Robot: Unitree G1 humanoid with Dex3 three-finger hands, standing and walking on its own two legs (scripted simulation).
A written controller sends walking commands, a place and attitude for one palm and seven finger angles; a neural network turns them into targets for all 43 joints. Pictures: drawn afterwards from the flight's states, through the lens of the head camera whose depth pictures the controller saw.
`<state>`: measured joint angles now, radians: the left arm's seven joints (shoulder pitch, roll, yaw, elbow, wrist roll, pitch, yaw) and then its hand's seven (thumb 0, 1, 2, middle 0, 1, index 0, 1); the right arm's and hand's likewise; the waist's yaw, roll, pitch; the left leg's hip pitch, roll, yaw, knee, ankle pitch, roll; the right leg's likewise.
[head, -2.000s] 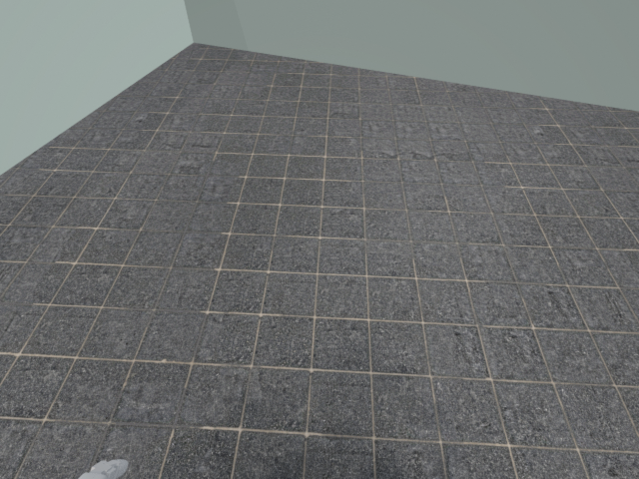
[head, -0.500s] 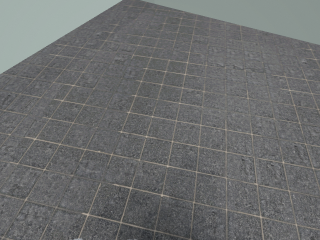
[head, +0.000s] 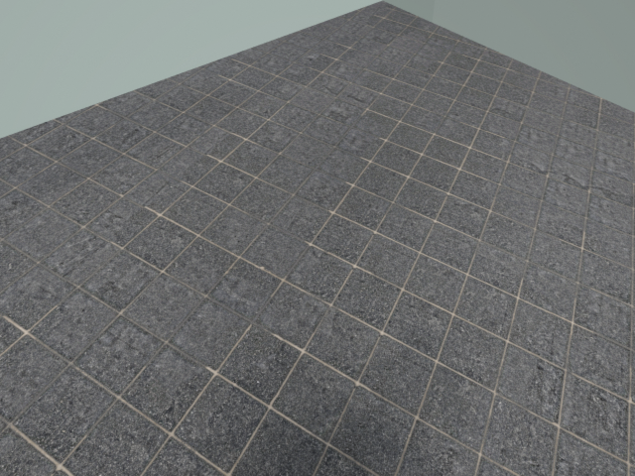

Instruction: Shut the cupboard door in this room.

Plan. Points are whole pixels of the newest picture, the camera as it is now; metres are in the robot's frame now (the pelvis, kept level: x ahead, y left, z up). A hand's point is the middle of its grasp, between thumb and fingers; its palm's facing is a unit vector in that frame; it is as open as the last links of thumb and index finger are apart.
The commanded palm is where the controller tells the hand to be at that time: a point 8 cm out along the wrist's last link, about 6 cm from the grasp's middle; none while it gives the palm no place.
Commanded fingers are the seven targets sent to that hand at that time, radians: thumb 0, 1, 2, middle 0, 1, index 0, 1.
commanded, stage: turn or walk to find it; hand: left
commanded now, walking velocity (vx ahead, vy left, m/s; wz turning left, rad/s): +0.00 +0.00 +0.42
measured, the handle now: out of the picture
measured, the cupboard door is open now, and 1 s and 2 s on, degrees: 89 89 89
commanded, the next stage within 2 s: none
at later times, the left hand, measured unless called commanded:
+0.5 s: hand out of the picture +0.00 +0.18 -0.14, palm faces +0.24 -0.93 -0.27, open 7.4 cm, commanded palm none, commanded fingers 0.00 0.90 0.90 -0.20 -0.30 -0.20 -0.30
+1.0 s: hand out of the picture -0.10 +0.23 -0.15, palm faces +0.44 -0.86 -0.25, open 7.4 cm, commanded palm none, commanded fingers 0.00 0.90 0.90 -0.20 -0.30 -0.20 -0.30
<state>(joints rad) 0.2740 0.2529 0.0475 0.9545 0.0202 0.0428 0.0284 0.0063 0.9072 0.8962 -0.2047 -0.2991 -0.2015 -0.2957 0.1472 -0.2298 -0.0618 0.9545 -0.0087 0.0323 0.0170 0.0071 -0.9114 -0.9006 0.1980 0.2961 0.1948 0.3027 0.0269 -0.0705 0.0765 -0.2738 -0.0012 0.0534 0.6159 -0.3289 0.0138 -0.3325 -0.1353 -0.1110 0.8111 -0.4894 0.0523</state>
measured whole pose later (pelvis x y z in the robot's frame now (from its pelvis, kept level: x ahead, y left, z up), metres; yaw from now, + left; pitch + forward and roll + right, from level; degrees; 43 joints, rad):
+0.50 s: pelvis -0.03 -0.02 +0.01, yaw +12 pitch -2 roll +1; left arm 0.23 0.17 0.03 0.90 0.02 0.02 0.03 0.01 0.91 0.90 -0.20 -0.30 -0.20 -0.30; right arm 0.23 -0.24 -0.09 0.98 -0.02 0.08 0.02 0.01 -0.91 -0.90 0.20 0.30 0.20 0.30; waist -0.01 0.04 0.05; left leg -0.49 -0.02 -0.03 1.10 -0.39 -0.03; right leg -0.23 -0.06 -0.12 0.55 -0.29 -0.02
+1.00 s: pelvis -0.07 +0.01 +0.02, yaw +24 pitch +0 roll -1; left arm 0.21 0.25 0.07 0.96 0.01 0.06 0.02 0.01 0.91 0.90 -0.20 -0.30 -0.20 -0.29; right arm 0.20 -0.18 -0.04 0.96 -0.02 0.02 0.00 0.01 -0.91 -0.90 0.20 0.30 0.20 0.30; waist 0.00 -0.02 0.05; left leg -0.25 -0.02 -0.01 0.46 -0.21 0.04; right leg -0.42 -0.07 -0.03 0.96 -0.43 0.08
